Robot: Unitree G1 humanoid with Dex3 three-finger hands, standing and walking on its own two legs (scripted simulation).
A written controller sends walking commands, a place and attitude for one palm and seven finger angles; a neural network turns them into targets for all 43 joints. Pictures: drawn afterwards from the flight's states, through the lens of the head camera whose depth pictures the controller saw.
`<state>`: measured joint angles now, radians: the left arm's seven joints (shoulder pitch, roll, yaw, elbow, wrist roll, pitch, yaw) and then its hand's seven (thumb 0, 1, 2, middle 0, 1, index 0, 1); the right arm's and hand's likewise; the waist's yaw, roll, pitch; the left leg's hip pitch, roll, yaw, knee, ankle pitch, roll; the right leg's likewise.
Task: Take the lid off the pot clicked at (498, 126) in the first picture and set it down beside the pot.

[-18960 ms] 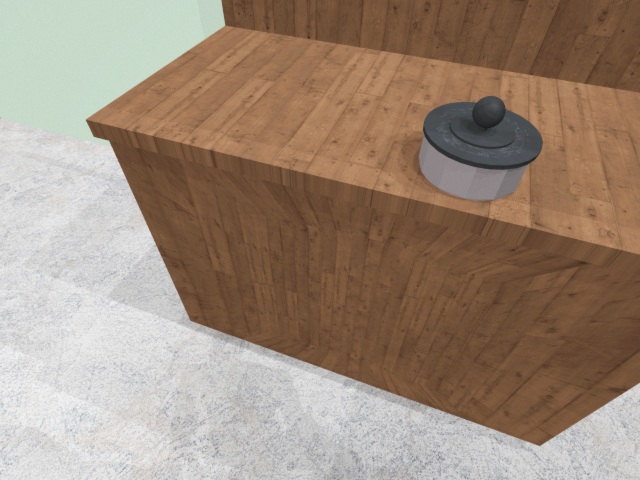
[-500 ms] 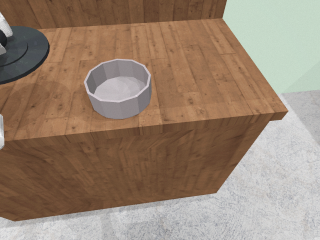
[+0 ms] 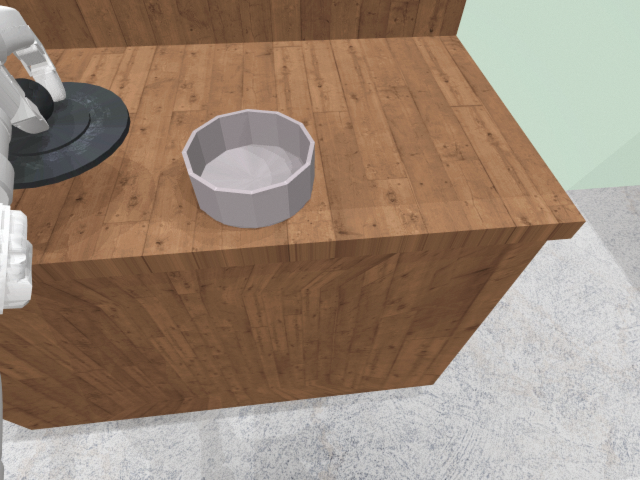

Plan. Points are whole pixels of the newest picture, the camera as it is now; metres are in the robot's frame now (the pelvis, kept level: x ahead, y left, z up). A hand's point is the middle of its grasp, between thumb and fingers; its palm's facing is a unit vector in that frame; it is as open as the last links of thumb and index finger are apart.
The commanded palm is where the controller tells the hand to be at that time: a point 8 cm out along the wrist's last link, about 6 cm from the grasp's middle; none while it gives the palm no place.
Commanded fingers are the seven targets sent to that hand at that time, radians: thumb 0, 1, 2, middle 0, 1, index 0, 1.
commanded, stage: lower the lid onto the table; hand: left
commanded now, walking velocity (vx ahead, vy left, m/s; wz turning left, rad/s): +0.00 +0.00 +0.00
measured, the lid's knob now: (27, 101) +0.49 +0.31 +0.22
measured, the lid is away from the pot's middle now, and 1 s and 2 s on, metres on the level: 0.23 0.23 0.24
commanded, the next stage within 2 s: open the fingers wide in 1.54 s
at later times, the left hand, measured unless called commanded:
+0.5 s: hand (28, 129) +0.46 +0.30 +0.21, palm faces -0.35 -0.20 -0.91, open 7.6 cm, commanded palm +0.48 +0.30 +0.27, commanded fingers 0.00 0.72 0.87 -0.84 -1.08 -0.82 -1.07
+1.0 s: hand (49, 148) +0.47 +0.30 +0.17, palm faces -0.40 -0.20 -0.89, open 7.6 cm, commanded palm +0.49 +0.30 +0.24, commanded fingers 0.00 0.72 0.87 -0.84 -1.08 -0.82 -1.07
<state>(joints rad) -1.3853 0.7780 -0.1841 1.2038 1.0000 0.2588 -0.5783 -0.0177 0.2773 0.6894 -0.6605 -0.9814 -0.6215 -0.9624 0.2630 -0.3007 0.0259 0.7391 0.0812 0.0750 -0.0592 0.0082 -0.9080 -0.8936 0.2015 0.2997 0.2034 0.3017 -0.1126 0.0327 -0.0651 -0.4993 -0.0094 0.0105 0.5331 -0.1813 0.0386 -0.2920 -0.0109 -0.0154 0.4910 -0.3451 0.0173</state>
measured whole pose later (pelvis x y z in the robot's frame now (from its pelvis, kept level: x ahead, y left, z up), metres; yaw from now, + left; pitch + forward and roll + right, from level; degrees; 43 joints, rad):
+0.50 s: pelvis -0.01 +0.01 +0.00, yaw -1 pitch +9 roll -2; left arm -1.30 0.79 -0.15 1.20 0.99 0.19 -0.55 -0.02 0.28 0.69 -0.66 -0.98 -0.62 -0.96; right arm 0.30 -0.30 0.02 0.72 0.09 0.11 -0.06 0.01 -0.91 -0.89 0.20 0.30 0.20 0.30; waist -0.12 0.04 -0.06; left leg -0.52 0.00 0.02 0.57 -0.19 0.05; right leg -0.32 -0.01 0.00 0.52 -0.35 0.02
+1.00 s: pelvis +0.00 +0.01 -0.01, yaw -1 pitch +10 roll -2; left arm -1.26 0.80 -0.12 1.23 0.99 0.13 -0.53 -0.02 0.28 0.69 -0.66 -0.98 -0.61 -0.96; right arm 0.32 -0.30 0.01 0.72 0.08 0.11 -0.07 0.01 -0.91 -0.89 0.20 0.30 0.20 0.30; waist -0.14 0.03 -0.07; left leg -0.58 0.01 0.02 0.61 -0.22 0.05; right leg -0.37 0.00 0.00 0.55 -0.36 0.02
